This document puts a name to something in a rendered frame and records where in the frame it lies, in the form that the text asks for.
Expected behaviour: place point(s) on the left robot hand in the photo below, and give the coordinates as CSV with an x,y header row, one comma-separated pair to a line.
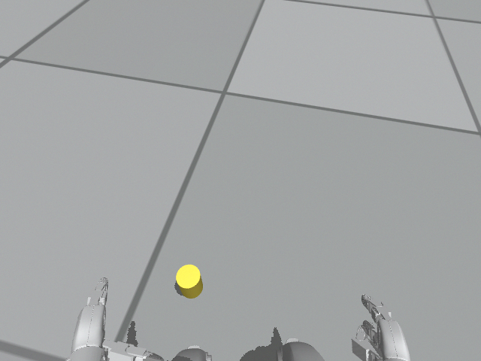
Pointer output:
x,y
90,331

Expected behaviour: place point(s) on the left robot arm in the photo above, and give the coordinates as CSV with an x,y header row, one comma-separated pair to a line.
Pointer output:
x,y
90,353

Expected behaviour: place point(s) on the can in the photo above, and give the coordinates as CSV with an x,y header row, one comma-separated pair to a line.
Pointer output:
x,y
189,281

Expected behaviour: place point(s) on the right robot hand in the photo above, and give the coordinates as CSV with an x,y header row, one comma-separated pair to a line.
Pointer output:
x,y
387,338

